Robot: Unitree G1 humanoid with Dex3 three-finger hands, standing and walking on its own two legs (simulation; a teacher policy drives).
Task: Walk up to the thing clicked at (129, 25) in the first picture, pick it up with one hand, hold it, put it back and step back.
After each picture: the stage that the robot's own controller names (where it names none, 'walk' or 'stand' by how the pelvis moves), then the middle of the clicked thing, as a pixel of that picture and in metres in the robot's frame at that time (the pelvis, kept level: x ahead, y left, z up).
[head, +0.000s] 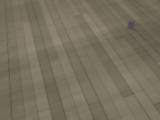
stand; (131, 24) +1.67 -0.56 -0.72
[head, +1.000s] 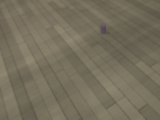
walk; (103, 29) +1.62 -0.08 -0.70
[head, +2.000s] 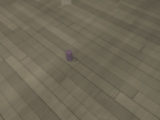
walk; (69, 55) +1.08 +0.24 -0.71
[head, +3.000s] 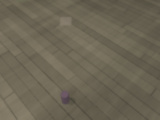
walk; (65, 97) +0.64 +0.19 -0.69
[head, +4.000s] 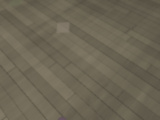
stand; out of the picture +0.39 +0.20 -0.70
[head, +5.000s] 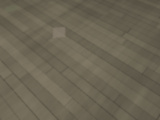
walk; out of the picture +0.37 +0.21 -0.72
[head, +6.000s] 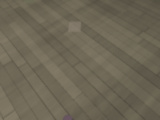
stand; out of the picture +0.41 +0.18 -0.70
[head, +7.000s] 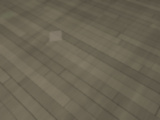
walk; out of the picture +0.40 +0.23 -0.71
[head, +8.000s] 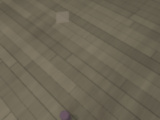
stand; (65, 117) +0.36 +0.24 -0.70
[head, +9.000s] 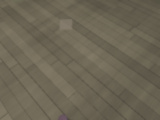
stand; out of the picture +0.40 +0.18 -0.70
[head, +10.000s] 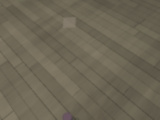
stand; (68, 119) +0.39 +0.20 -0.69
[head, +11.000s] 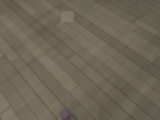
stand; (65, 115) +0.39 +0.20 -0.70
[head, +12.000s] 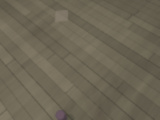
stand; (61, 116) +0.37 +0.23 -0.70
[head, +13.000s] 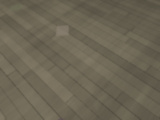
stand; out of the picture +0.39 +0.23 -0.70
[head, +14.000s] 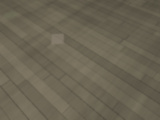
stand; out of the picture +0.34 +0.22 -0.72
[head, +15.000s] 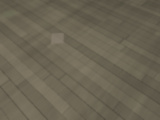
stand; out of the picture +0.33 +0.21 -0.72
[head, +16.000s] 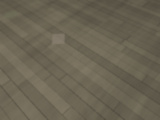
go down; out of the picture +0.34 +0.21 -0.72
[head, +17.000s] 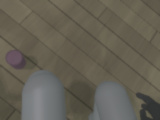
go down; (16, 60) +0.38 +0.31 -0.34
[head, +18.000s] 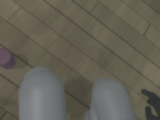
approach; (5, 59) +0.36 +0.35 -0.31
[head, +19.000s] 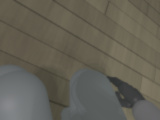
close in; out of the picture +0.29 +0.39 -0.23
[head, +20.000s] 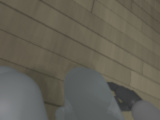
close; out of the picture +0.29 +0.39 -0.22
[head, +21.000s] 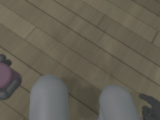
lift; (5, 78) +0.29 +0.30 -0.05
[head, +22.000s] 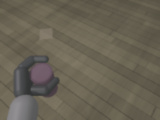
hold; (45, 81) +0.33 +0.16 +0.06
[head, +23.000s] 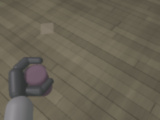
hold; (39, 81) +0.33 +0.18 +0.03
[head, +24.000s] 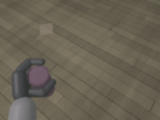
hold; (42, 82) +0.33 +0.17 +0.03
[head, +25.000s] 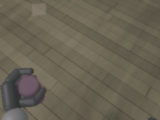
crouch; (32, 91) +0.32 +0.21 -0.04
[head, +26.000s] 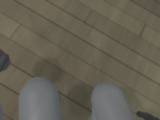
lower; out of the picture +0.38 +0.32 -0.10
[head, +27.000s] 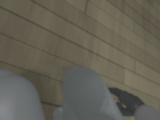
lower; out of the picture +0.32 +0.39 -0.23
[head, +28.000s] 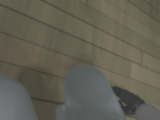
lower; out of the picture +0.31 +0.39 -0.22
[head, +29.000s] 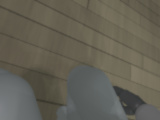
lower; out of the picture +0.30 +0.39 -0.22
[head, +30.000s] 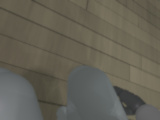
lower; out of the picture +0.29 +0.39 -0.22
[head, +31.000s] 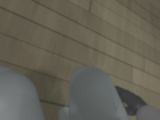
open; out of the picture +0.28 +0.39 -0.22
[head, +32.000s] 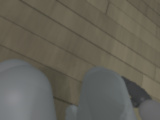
stand; out of the picture +0.28 +0.38 -0.22
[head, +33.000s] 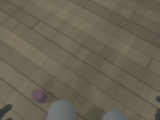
walk; (39, 96) +0.36 +0.31 -0.51
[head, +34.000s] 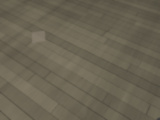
stand; out of the picture +0.32 +0.25 -0.66
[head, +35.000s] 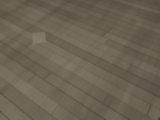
stand; out of the picture +0.32 +0.26 -0.66
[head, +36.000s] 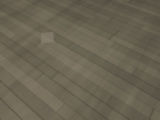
stand; out of the picture +0.33 +0.24 -0.71
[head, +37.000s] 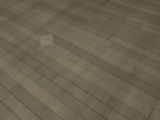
stand; out of the picture +0.33 +0.25 -0.72
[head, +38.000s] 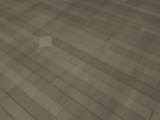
stand; out of the picture +0.30 +0.26 -0.72
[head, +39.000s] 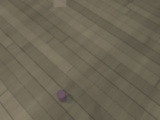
walk; (62, 96) +0.47 +0.22 -0.69
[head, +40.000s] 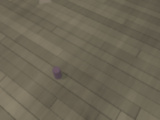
walk; (57, 73) +0.73 +0.28 -0.69
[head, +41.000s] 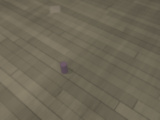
stand; (64, 67) +0.95 +0.26 -0.71
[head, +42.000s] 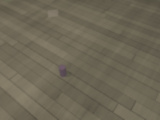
stand; (62, 70) +0.96 +0.26 -0.72
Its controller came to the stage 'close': yes
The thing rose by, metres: 0.72
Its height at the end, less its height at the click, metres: +0.00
